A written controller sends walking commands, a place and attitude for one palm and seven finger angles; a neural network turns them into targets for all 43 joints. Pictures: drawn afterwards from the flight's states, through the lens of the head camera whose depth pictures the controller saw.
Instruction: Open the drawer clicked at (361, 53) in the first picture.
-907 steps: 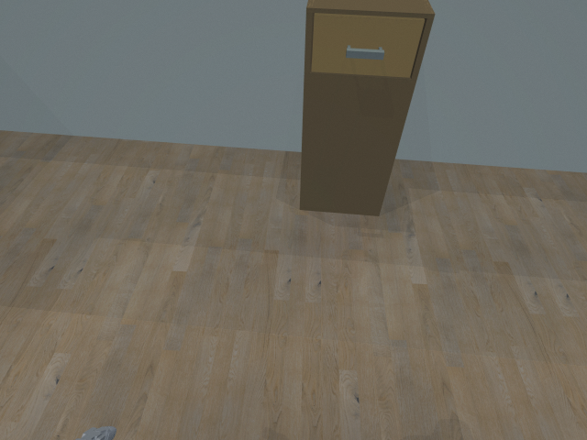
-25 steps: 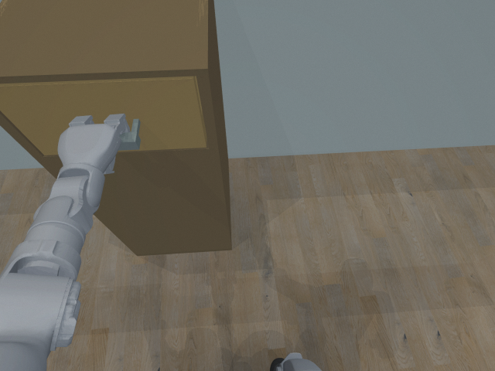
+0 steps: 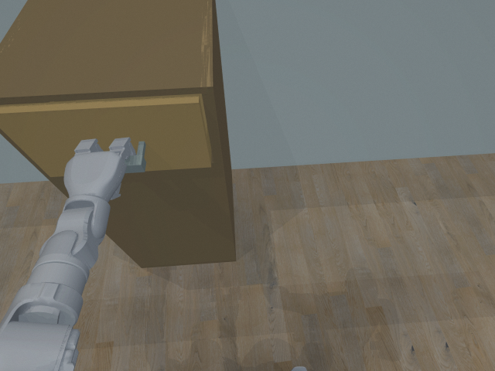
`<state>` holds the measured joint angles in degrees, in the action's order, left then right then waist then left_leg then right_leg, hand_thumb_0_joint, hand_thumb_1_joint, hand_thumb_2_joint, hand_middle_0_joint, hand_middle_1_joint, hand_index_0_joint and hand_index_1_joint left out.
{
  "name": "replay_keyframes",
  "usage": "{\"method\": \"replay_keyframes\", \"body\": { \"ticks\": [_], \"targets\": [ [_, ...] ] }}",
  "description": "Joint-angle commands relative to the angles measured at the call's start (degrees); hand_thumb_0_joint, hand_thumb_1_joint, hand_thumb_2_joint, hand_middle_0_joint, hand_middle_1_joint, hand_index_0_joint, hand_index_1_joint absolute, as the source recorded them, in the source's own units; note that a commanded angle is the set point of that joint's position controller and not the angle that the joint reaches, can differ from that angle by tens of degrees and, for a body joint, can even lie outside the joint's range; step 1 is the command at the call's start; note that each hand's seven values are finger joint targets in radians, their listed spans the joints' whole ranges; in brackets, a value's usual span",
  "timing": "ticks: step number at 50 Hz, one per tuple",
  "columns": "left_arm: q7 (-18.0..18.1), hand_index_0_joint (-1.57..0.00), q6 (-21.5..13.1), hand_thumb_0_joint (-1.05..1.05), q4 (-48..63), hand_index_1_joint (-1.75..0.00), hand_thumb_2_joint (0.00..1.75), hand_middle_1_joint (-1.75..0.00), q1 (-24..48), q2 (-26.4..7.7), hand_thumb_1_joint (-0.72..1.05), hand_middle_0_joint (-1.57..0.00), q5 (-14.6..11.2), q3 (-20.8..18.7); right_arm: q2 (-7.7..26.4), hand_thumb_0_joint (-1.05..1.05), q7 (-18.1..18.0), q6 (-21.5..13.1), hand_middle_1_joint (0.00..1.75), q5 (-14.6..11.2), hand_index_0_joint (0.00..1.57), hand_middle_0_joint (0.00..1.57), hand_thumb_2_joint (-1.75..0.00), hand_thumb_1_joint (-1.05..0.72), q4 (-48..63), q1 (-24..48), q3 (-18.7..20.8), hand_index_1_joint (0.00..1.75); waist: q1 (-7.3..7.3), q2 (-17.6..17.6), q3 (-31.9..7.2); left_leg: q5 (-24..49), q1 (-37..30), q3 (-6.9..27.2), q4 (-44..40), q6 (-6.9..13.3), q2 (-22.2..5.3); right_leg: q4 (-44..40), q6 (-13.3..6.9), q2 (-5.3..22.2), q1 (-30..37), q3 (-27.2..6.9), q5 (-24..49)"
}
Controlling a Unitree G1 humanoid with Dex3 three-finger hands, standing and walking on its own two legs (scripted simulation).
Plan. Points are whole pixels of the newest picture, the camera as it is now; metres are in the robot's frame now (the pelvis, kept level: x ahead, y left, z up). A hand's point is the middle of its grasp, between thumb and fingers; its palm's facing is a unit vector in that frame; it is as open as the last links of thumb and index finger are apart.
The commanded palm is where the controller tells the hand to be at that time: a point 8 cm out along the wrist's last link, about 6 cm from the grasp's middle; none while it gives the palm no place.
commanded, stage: pull the drawer open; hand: left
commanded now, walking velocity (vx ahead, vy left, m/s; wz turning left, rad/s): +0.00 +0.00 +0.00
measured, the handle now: (112, 156) +0.47 +0.25 +0.03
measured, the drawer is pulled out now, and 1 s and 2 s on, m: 0.02 0.13 0.21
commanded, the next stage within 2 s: none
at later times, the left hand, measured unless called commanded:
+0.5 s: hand (110, 193) +0.41 +0.25 +0.01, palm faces -0.06 -0.04 -1.00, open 5.7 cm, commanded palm +0.36 +0.24 +0.07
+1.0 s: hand (100, 255) +0.30 +0.23 +0.01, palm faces -0.01 -0.08 -1.00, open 5.8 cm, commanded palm +0.25 +0.23 +0.07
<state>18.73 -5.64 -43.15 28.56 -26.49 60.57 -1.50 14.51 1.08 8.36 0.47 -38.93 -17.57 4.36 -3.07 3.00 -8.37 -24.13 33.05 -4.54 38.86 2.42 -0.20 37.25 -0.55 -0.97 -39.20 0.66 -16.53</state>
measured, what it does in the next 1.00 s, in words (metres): stands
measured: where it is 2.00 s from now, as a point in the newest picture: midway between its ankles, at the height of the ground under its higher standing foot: outside the picture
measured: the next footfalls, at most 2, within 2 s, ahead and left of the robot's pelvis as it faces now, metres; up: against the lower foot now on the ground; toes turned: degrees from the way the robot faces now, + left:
none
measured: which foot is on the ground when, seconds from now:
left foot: down 0.00-1.00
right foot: down 0.00-1.00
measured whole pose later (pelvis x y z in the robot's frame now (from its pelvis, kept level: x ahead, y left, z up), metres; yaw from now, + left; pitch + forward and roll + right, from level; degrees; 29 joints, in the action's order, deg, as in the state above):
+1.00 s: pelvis +0.01 -0.01 +0.01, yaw +1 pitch +12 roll -1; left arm 18.3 1.7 -11.1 -2.3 -21.1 59.2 3.7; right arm 14.3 0.7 5.2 0.8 -34.9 -8.0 2.8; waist 1.8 3.7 -6.5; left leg -24.8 23.3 -3.1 36.3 1.7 0.3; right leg 36.9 -1.0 -0.6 -30.1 1.5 -18.8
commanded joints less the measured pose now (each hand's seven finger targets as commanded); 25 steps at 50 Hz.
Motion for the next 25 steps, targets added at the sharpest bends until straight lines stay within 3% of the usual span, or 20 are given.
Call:
{"method": "replay_keyframes", "body": {
  "ticks": [1, 3, 4, 6, 11, 12, 13, 17, 18, 21, 25],
  "targets": [
    [2.06, -0.4, 1.9, 0.0, 15.92, -1.35, 0.9, -1.35, 8.15, -10.94, 0.9, -0.4, -1.15, -2.88, 8.52, 0.0, -0.4, -1.45, 0.3, -0.18, 0.2, 0.2, -0.9, -0.9, 6.0, -1.74, 2.66, 0.3, 3.03, 1.31, -22.64, 46.26, -12.16, 4.3, -1.21, -1.65, -1.07, 0.87, -1.55, -0.56, 19.78, 0.42, 28.69],
    [2.53, -0.4, 2.49, 0.0, 10.94, -1.35, 0.9, -1.35, 24.15, -12.91, 0.9, -0.4, 0.02, -1.78, 9.37, 0.0, -1.32, -1.22, 0.3, 0.06, 0.2, 0.2, -0.9, -0.9, 3.3, -3.53, 2.29, 0.3, -1.56, -1.47, -18.47, 40.68, -11.66, 4.91, -0.66, -1.62, -0.86, 0.28, -1.2, -0.82, 15.23, 0.98, 24.8],
    [2.73, -0.4, 2.52, 0.0, 9.44, -1.35, 0.9, -1.35, 24.38, -14.41, 0.9, -0.4, 0.68, -3.16, 9.38, 0.0, -1.49, -1.28, 0.3, 0.29, 0.2, 0.2, -0.9, -0.9, 3.15, -3.83, 2.35, 0.3, -0.42, -0.32, -18.83, 39.35, -11.3, 4.57, -1.01, -1.49, -0.52, 0.34, -1.35, -0.85, 15.3, 1.02, 23.62],
    [2.63, -0.4, 2.79, 0.0, 6.85, -1.35, 0.9, -1.35, 24.32, -14.18, 0.9, -0.4, 1.32, -2.79, 8.98, 0.0, -1.77, -1.21, 0.3, 0.44, 0.2, 0.2, -0.9, -0.9, 2.86, -3.78, 2.13, 0.3, 0.5, 1.46, -21.03, 41.11, -12.14, 4.33, -0.77, -1.98, -0.08, 0.92, -1.69, -0.75, 16.16, 1.08, 24.45],
    [1.47, -0.4, 1.65, 0.0, 3.35, -1.35, 0.9, -1.35, 26.81, -14.73, 0.9, -0.4, 0.56, -2.96, 8.64, 0.0, -2.25, -0.93, 0.3, 0.45, 0.2, 0.2, -0.9, -0.9, 2.94, -3.43, 1.69, 0.3, 0.29, -0.87, -20.36, 37.96, -9.22, 3.81, -0.69, -1.16, 0.8, 0.87, -1.67, -0.5, 18.39, 0.63, 26.37],
    [1.2, -0.4, 1.31, 0.0, 2.4, -1.35, 0.9, -1.35, 26.59, -13.47, 0.9, -0.4, 0.46, -1.99, 8.47, 0.0, -2.38, -0.9, 0.3, 0.46, 0.2, 0.2, -0.9, -0.9, 3.18, -3.39, 1.69, 0.3, 0.23, -1.36, -20.5, 36.86, -8.67, 3.72, -0.77, -1.05, 0.95, 0.88, -1.65, -0.49, 18.65, 0.55, 26.11],
    [1.02, -0.4, 0.85, 0.0, 1.76, -1.35, 0.9, -1.35, 26.82, -14.94, 0.9, -0.4, 0.39, -3.41, 8.65, 0.0, -2.44, -0.9, 0.3, 0.44, 0.2, 0.2, -0.9, -0.9, 3.27, -3.37, 1.65, 0.3, 0.28, -2.63, -20.03, 35.17, -7.41, 3.67, -0.84, -0.86, 1.07, 0.8, -1.67, -0.46, 19.23, 0.4, 25.76],
    [1.02, -0.4, -0.67, 0.0, 1.27, -1.35, 0.9, -1.35, 27.79, -14.31, 0.9, -0.4, 0.8, -2.43, 8.42, 0.0, -2.67, -1.12, 0.3, 0.28, 0.2, 0.2, -0.9, -0.9, 4.0, -3.46, 1.66, 0.3, 0.12, -1.97, -20.28, 32.45, -6.68, 3.64, -0.57, -0.72, 1.31, 1.14, -1.71, -0.55, 17.98, 0.33, 24.01],
    [0.95, -0.4, -1.09, 0.0, 1.43, -1.35, 0.9, -1.35, 25.35, -14.85, 0.9, -0.4, 0.74, -3.72, 8.33, 0.0, -2.6, -1.09, 0.3, 0.4, 0.2, 0.2, -0.9, -0.9, 4.44, -3.25, 1.77, 0.3, 1.29, -1.77, -21.67, 33.28, -6.39, 3.44, -0.53, -0.64, 1.4, 1.39, -1.82, -0.52, 19.43, 0.16, 24.56],
    [0.95, -0.4, -1.98, 0.0, 2.54, -1.35, 0.9, -1.35, 19.13, -13.71, 0.9, -0.4, 0.31, -3.67, 7.94, 0.0, -2.3, -1.2, 0.3, 0.15, 0.2, 0.2, -0.9, -0.9, 5.71, -2.47, 1.79, 0.3, 2.74, -1.26, -21.77, 31.77, -5.16, 3.02, -1.06, -0.63, 1.4, 1.39, -1.89, -0.47, 20.66, -0.08, 24.36],
    [1.2, -0.4, -1.95, 0.0, 9.31, -1.35, 0.9, -1.35, 10.41, -10.65, 0.9, -0.4, -0.49, -2.59, 7.73, 0.0, -1.54, -1.4, 0.3, -0.28, 0.2, 0.2, -0.9, -0.9, 7.32, -1.32, 2.3, 0.3, 3.78, -1.1, -23.16, 35.58, -6.65, 3.08, -1.5, -0.66, 0.67, 1.17, -1.89, -0.51, 21.98, -0.33, 26.21]
  ]
}}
